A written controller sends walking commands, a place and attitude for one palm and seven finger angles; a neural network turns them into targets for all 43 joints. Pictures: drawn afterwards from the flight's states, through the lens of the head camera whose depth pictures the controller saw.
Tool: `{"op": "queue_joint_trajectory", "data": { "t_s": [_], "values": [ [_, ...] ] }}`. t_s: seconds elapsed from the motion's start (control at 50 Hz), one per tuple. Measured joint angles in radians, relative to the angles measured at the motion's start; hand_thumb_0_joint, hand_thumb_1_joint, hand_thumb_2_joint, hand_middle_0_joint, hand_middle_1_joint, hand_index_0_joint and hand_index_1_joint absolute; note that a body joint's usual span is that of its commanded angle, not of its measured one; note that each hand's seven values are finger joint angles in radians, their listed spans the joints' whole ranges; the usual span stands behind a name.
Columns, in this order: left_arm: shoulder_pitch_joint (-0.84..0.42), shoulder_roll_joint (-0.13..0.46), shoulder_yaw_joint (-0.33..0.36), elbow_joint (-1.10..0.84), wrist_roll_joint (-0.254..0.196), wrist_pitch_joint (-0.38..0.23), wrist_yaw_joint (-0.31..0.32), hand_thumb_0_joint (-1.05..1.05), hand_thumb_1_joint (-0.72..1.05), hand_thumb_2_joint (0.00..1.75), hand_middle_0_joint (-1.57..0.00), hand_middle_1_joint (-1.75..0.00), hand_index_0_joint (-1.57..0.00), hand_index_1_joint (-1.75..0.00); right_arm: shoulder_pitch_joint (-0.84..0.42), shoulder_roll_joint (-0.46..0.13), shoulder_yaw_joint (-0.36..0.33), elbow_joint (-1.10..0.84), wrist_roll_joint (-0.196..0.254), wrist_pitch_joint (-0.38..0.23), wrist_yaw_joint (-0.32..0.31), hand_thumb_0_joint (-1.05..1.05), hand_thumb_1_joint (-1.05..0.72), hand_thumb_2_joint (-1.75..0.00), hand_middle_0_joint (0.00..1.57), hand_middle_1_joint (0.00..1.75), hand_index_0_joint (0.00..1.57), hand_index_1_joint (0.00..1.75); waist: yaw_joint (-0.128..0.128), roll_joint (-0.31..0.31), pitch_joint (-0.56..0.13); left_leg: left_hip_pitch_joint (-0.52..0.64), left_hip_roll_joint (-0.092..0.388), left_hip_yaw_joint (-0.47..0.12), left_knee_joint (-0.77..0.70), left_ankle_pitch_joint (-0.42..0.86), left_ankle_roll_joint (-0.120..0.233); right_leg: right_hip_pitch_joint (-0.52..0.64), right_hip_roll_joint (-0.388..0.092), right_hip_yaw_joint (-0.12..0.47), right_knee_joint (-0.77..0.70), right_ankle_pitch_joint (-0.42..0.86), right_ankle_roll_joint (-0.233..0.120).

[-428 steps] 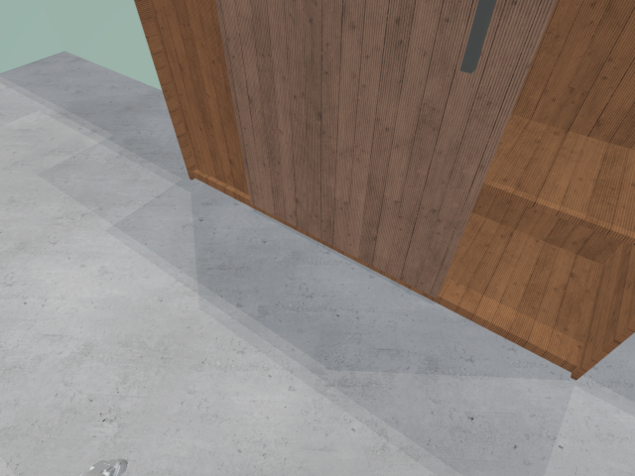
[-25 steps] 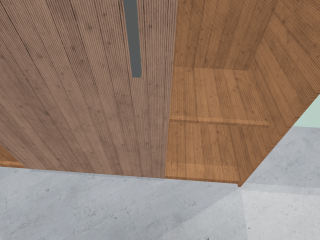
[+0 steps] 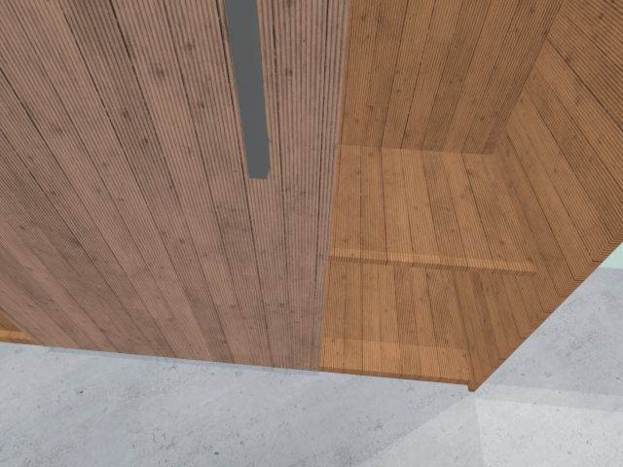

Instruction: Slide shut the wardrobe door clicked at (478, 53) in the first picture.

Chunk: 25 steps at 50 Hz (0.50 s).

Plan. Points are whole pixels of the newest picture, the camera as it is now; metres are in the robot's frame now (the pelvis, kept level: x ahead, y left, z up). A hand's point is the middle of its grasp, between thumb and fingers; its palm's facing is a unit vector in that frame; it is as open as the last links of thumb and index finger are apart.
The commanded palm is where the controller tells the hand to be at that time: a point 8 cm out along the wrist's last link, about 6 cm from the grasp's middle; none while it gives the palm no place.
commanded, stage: come to a stop and stand still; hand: left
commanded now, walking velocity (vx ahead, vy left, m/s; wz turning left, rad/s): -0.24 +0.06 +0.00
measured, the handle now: (251, 56) +0.49 +0.11 +0.29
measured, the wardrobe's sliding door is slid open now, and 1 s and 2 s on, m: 0.48 0.48 0.48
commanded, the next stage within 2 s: look again from close up in 1.48 s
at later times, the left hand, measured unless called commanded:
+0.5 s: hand out of the picture +0.05 +0.18 -0.16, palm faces +0.04 -0.97 -0.23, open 7.3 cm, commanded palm none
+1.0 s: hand out of the picture -0.01 +0.18 -0.15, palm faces +0.01 -0.97 -0.24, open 7.4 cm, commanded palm none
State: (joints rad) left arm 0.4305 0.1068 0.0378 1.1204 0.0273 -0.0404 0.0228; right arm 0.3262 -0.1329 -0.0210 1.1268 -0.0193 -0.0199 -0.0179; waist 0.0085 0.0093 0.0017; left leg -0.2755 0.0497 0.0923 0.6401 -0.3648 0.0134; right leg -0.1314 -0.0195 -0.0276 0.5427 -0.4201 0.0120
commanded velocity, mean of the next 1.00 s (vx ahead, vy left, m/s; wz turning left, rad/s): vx -0.05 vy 0.00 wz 0.00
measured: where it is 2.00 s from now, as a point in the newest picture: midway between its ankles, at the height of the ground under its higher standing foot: outside the picture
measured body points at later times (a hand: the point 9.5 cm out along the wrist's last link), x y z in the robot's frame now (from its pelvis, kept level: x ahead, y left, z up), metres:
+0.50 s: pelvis +0.01 +0.00 +0.01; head +0.03 -0.01 +0.46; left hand +0.05 +0.23 -0.14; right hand +0.03 -0.23 -0.15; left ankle -0.02 +0.11 -0.73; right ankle +0.00 -0.12 -0.73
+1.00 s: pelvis -0.01 +0.00 +0.01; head -0.01 -0.02 +0.46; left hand -0.01 +0.23 -0.13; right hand -0.02 -0.22 -0.16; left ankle -0.02 +0.11 -0.73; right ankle +0.00 -0.12 -0.73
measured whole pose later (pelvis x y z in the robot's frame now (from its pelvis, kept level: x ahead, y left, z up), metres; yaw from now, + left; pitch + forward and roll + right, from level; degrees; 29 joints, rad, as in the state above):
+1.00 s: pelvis -0.01 +0.00 +0.01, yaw +0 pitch -1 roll +1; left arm 0.30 0.16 -0.02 1.08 0.01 -0.01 0.02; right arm 0.31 -0.18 0.02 1.08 -0.02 -0.01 -0.01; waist 0.00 0.04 0.02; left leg -0.17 0.01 0.12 0.44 -0.26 0.01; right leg -0.24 -0.05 -0.05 0.50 -0.25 0.00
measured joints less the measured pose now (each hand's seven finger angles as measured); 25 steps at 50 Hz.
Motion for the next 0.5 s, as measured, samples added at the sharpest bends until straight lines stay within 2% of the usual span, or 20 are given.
{"op": "queue_joint_trajectory", "data": {
  "t_s": [0.04, 0.08, 0.12, 0.16, 0.2, 0.3, 0.5],
  "values": [
    [0.002, -0.001, 0.0, 0.009, -0.001, 0.004, 0.005, 0.0, 0.91, 0.9, -0.2, -0.3, -0.2, -0.3, -0.019, 0.004, 0.002, 0.003, 0.0, -0.004, -0.006, 0.01, -0.91, -0.9, 0.2, 0.3, 0.2, 0.3, 0.002, -0.019, 0.009, 0.028, -0.008, 0.012, -0.012, -0.025, -0.006, 0.005, -0.011, 0.004, 0.028, -0.02, 0.003],
    [-0.014, -0.008, -0.006, 0.02, -0.009, 0.017, 0.011, 0.0, 0.91, 0.9, -0.2, -0.3, -0.2, -0.3, -0.041, 0.001, 0.001, 0.003, 0.001, -0.013, -0.021, 0.01, -0.92, -0.9, 0.2, 0.3, 0.2, 0.3, -0.001, -0.025, 0.027, 0.056, -0.015, 0.02, -0.03, -0.013, 0.001, -0.025, -0.022, -0.002, 0.117, 0.022, 0.007],
    [-0.041, -0.013, -0.011, 0.019, -0.014, 0.034, 0.017, 0.0, 0.91, 0.9, -0.2, -0.3, -0.2, -0.3, -0.052, -0.003, 0.002, -0.005, 0.003, -0.019, -0.03, 0.01, -0.92, -0.9, 0.2, 0.3, 0.2, 0.3, -0.004, -0.019, 0.042, 0.091, -0.017, 0.025, -0.07, -0.004, 0.007, -0.065, -0.024, -0.007, 0.188, -0.025, 0.005],
    [-0.078, -0.011, -0.01, 0.003, -0.014, 0.043, 0.017, 0.01, 0.91, 0.9, -0.2, -0.3, -0.2, -0.3, -0.06, -0.004, 0.004, -0.013, 0.003, -0.013, -0.035, 0.01, -0.92, -0.9, 0.2, 0.3, 0.2, 0.3, -0.004, -0.014, 0.059, 0.118, -0.022, 0.026, -0.109, 0.011, 0.005, -0.088, -0.028, -0.019, 0.151, -0.015, 0.0],
    [-0.108, -0.001, -0.007, -0.027, -0.01, 0.035, 0.017, 0.01, 0.91, 0.9, -0.2, -0.3, -0.2, -0.3, -0.064, -0.002, 0.003, -0.017, 0.007, -0.001, -0.034, 0.01, -0.92, -0.9, 0.2, 0.3, 0.2, 0.3, -0.001, -0.017, 0.072, 0.123, -0.029, 0.025, -0.113, 0.015, -0.003, -0.091, -0.032, -0.025, 0.051, 0.135, -0.006],
    [-0.152, 0.028, -0.003, -0.054, -0.004, 0.024, 0.023, 0.02, 0.93, 0.9, -0.2, -0.3, -0.2, -0.3, -0.076, -0.014, -0.015, -0.017, 0.011, 0.038, -0.027, 0.01, -0.92, -0.9, 0.2, 0.3, 0.2, 0.3, -0.009, 0.015, 0.053, 0.088, -0.01, 0.002, -0.077, 0.0, -0.022, -0.087, -0.016, -0.049, 0.028, 0.071, -0.017],
    [-0.21, 0.053, -0.015, -0.07, -0.008, 0.036, 0.025, 0.01, 0.91, 0.9, -0.2, -0.3, -0.2, -0.3, -0.103, -0.033, -0.006, -0.031, 0.009, 0.034, -0.013, 0.01, -0.92, -0.9, 0.2, 0.3, 0.2, 0.3, -0.007, 0.002, 0.042, 0.107, -0.011, 0.016, -0.147, 0.055, -0.016, -0.075, -0.011, -0.037, -0.038, 0.132, -0.009]
  ]
}}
